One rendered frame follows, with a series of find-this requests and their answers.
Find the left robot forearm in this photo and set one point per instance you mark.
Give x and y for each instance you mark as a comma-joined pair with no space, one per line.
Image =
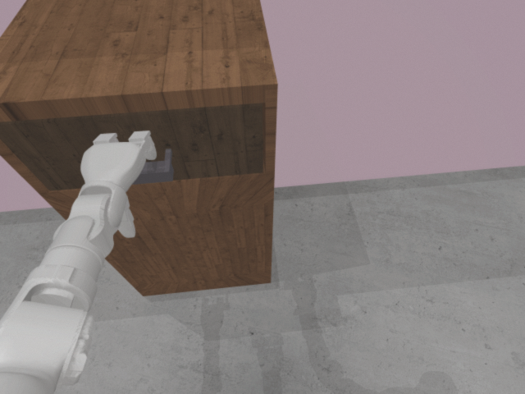
69,270

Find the drawer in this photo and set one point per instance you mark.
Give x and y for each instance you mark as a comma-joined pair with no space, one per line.
205,142

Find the handle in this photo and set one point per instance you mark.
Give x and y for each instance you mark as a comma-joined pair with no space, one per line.
159,171

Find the left robot hand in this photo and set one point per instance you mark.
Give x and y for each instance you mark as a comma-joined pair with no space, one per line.
119,163

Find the cabinet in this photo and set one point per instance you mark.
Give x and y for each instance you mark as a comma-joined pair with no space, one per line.
73,58

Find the robot left upper arm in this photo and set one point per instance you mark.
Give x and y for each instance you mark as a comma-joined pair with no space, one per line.
43,347

